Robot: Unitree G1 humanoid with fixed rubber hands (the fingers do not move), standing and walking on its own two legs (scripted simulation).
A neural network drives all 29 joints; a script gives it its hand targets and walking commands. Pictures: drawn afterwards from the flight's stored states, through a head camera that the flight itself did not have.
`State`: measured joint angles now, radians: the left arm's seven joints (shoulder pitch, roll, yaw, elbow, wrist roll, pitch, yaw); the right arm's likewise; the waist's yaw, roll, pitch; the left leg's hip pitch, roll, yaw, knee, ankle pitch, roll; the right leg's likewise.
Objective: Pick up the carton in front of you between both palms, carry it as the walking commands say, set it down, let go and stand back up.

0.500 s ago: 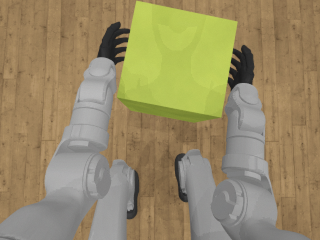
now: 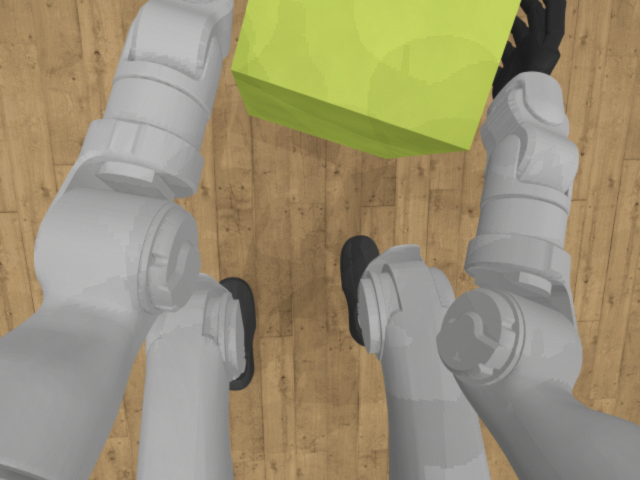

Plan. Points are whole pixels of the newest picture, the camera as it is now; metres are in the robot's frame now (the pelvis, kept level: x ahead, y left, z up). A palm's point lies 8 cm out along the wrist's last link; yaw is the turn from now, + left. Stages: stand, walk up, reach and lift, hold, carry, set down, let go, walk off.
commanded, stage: set down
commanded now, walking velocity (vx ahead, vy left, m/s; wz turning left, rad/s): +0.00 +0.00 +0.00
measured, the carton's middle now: (359, 38) +0.54 -0.11 -0.23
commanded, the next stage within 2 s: none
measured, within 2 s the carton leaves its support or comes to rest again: rests again in 0.96 s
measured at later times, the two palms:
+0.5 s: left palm out of the picture +0.60 +0.02 -0.23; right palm (500, 67) +0.50 -0.26 -0.21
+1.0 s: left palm out of the picture +0.59 +0.02 -0.24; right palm (502, 72) +0.50 -0.27 -0.22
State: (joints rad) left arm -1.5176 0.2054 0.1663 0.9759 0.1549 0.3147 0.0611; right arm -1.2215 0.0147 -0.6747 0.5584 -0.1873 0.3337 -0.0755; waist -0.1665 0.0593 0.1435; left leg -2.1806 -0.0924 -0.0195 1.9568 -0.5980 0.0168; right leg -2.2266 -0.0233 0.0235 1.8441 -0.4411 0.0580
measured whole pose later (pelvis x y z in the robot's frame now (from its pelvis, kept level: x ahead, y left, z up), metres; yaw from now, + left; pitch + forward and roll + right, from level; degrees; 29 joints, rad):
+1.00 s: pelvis +0.00 +0.00 -0.06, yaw -2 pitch +40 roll -6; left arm -1.71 0.27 0.09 1.14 0.15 0.25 -0.02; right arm -1.43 -0.21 -0.64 0.93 -0.10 0.25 -0.01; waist -0.18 -0.03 0.39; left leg -2.24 -0.09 -0.04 2.22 -0.67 0.03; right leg -2.28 0.00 0.01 2.07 -0.49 0.08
